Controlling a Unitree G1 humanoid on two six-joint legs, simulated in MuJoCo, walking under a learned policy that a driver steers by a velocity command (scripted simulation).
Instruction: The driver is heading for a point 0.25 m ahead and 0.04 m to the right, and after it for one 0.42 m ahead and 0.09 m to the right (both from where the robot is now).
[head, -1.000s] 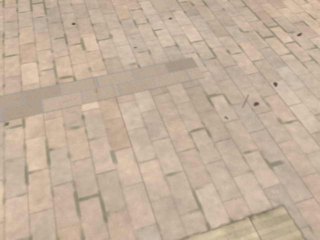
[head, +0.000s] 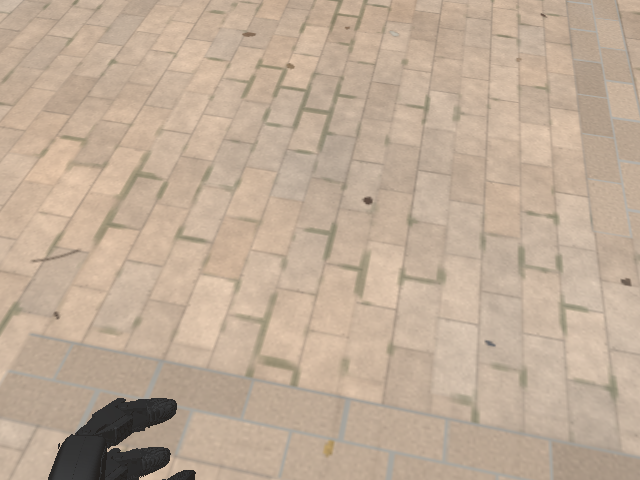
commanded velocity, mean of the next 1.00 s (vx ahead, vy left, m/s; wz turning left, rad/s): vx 0.45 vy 0.00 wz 0.05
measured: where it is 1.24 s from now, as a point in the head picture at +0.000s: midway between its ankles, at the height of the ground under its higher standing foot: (322, 431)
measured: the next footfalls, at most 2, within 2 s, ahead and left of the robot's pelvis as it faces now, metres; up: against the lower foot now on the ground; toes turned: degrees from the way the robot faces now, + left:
right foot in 0.32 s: +0.54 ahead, -0.13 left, +0.00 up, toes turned +2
left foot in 0.78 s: +0.70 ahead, +0.07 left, +0.00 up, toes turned -3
